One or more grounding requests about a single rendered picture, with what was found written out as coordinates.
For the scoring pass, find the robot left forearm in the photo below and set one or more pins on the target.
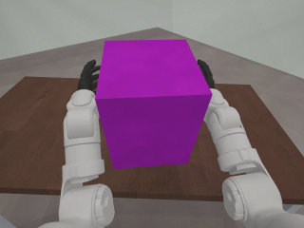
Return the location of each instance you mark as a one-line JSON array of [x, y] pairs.
[[82, 140]]

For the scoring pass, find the robot left hand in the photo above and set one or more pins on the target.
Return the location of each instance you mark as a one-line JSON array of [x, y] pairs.
[[86, 80]]

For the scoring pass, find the robot right upper arm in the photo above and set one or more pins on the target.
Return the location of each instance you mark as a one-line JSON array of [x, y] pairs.
[[254, 200]]

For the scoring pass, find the carton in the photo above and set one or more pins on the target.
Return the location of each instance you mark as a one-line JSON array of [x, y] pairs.
[[152, 98]]

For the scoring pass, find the robot right hand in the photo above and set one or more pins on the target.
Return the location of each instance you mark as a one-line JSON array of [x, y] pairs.
[[207, 74]]

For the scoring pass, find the robot left upper arm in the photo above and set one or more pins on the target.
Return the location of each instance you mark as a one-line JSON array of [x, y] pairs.
[[87, 206]]

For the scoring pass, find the table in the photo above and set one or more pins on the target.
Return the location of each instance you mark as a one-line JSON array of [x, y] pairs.
[[32, 150]]

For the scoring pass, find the robot right forearm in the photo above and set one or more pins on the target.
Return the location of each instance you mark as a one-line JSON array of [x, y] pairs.
[[235, 153]]

